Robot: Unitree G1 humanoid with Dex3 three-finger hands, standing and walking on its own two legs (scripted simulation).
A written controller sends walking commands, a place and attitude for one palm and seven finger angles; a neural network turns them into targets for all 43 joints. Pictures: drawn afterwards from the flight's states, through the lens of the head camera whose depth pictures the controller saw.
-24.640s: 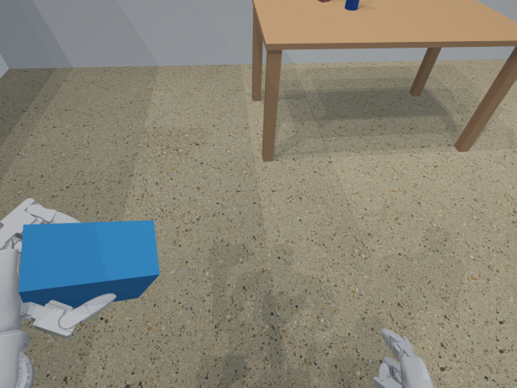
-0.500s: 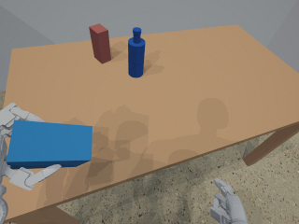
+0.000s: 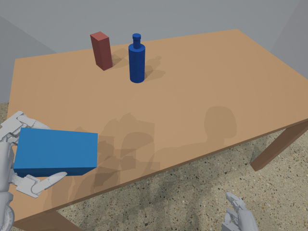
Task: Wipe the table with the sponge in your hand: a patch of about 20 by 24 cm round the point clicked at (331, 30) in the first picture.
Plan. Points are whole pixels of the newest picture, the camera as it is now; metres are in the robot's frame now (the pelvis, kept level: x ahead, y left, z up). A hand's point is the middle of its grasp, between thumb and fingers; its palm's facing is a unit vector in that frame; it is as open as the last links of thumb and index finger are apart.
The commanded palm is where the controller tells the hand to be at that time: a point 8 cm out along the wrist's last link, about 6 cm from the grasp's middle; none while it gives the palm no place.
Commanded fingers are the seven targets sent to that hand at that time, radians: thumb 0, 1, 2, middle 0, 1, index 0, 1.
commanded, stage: come to a stop and stand still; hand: left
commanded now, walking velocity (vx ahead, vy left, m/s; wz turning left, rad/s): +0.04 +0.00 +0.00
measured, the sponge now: (68, 155) +0.24 +0.20 +0.12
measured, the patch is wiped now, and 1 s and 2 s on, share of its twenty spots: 0.00 0.00 0.00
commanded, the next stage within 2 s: look again from close up in 1.18 s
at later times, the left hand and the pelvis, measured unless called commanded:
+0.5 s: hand (34, 143) +0.25 +0.27 +0.14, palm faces +0.31 -0.84 -0.45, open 10.6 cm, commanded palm +0.18 +0.29 +0.17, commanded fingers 0.00 0.10 1.30 -1.20 -1.60 -1.20 -1.60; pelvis +0.02 +0.01 +0.00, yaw +0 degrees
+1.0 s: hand (35, 151) +0.23 +0.25 +0.15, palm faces +0.37 -0.86 -0.36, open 10.6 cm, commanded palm +0.17 +0.28 +0.17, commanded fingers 0.00 0.10 1.30 -1.20 -1.60 -1.20 -1.60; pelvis +0.01 +0.00 +0.00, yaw +0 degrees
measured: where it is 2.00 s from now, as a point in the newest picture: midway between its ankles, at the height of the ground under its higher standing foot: outside the picture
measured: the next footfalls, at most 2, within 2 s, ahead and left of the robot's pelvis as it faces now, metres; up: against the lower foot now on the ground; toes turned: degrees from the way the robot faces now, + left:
none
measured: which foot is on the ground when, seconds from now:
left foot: down 0.00-1.00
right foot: down 0.00-1.00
